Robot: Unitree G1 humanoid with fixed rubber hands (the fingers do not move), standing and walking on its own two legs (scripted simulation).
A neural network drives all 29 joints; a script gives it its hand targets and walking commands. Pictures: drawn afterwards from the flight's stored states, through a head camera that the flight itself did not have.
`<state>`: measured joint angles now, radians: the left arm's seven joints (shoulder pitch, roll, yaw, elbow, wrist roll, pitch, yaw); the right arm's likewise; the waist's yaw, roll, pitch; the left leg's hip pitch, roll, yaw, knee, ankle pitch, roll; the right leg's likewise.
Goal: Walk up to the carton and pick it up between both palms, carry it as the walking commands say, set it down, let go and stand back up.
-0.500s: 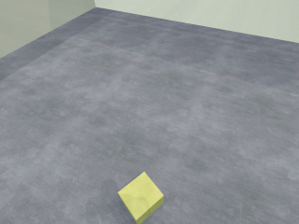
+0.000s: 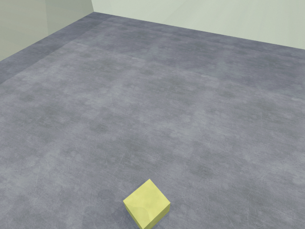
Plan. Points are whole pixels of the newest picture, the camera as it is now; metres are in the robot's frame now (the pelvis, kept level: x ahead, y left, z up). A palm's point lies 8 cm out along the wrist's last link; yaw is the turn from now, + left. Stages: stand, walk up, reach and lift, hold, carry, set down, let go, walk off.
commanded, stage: walk up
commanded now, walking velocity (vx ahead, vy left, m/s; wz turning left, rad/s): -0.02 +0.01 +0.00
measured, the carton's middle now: (147, 206) +0.40 +0.08 -0.70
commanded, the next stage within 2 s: none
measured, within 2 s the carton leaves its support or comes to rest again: neither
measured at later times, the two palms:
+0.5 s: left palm out of the picture -0.01 +0.22 -0.15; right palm out of the picture -0.02 -0.24 -0.15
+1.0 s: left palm out of the picture -0.05 +0.23 -0.14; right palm out of the picture -0.03 -0.20 -0.15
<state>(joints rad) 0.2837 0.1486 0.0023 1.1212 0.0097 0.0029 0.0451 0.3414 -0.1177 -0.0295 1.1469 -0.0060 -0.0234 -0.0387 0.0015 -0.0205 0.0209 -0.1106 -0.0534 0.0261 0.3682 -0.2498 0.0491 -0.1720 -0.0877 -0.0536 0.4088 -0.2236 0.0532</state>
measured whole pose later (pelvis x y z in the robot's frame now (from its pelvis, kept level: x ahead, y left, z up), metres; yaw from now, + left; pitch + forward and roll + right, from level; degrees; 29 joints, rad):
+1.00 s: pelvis -0.01 +0.02 +0.00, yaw +0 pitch +0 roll +0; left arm 0.33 0.14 0.00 1.16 0.01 -0.01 0.03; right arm 0.32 -0.14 -0.02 1.11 -0.01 -0.01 -0.03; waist 0.00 0.00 0.04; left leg -0.15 0.01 0.02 0.39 -0.23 -0.01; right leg -0.15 -0.09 -0.04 0.38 -0.22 0.06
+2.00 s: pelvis +0.06 -0.13 +0.01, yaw +28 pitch +2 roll +4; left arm 0.36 0.19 0.03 0.92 -0.01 -0.04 0.06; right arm 0.16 -0.28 -0.11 0.94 -0.04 0.08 0.01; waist 0.01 0.04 0.01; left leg -0.48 -0.09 -0.04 1.16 -0.39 -0.05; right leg -0.16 -0.07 -0.15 0.43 -0.30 -0.03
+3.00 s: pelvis -0.02 -0.09 +0.01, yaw +35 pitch +2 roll -4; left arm 0.20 0.26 0.07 0.91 0.02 0.10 -0.01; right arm 0.35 -0.18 -0.05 1.02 -0.03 0.00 -0.05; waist -0.08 0.03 0.05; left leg -0.29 0.13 0.02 0.38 -0.12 -0.02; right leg -0.31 0.01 -0.04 0.77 -0.42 0.05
